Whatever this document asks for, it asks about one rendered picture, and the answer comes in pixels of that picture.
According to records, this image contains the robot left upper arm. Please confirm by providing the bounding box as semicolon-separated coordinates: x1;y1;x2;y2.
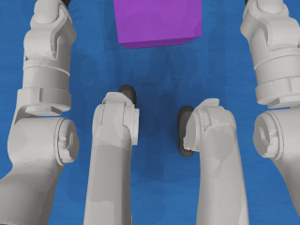
0;117;80;225

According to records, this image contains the robot left hand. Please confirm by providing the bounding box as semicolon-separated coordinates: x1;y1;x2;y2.
62;0;71;9

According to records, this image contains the robot left forearm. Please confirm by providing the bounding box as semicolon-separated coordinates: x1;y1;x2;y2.
7;0;77;162

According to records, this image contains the robot right foot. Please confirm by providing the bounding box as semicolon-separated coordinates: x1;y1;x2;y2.
177;106;195;158

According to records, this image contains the robot right upper arm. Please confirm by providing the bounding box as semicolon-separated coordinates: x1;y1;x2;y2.
252;108;300;217

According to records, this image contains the robot left thigh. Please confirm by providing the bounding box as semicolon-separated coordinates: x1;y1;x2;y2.
83;100;140;225

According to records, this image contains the carton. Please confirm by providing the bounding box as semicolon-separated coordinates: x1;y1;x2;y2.
113;0;202;49

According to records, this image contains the robot right forearm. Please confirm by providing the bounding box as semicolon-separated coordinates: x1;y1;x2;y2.
240;0;300;109

